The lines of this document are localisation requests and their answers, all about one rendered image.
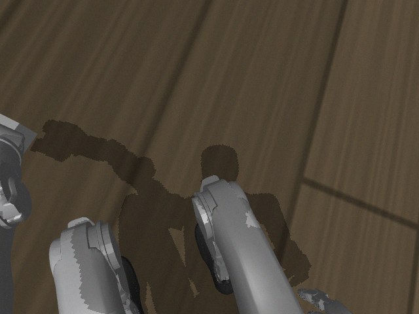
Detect right robot foot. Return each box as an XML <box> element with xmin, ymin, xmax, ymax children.
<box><xmin>194</xmin><ymin>223</ymin><xmax>234</xmax><ymax>295</ymax></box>

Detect left robot arm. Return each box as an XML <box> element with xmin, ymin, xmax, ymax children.
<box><xmin>0</xmin><ymin>124</ymin><xmax>32</xmax><ymax>314</ymax></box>

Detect cube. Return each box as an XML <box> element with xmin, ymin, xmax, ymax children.
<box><xmin>0</xmin><ymin>114</ymin><xmax>37</xmax><ymax>152</ymax></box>

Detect right robot hand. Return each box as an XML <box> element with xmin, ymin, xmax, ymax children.
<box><xmin>297</xmin><ymin>288</ymin><xmax>353</xmax><ymax>314</ymax></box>

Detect left robot foot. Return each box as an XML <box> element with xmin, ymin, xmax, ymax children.
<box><xmin>121</xmin><ymin>256</ymin><xmax>144</xmax><ymax>314</ymax></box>

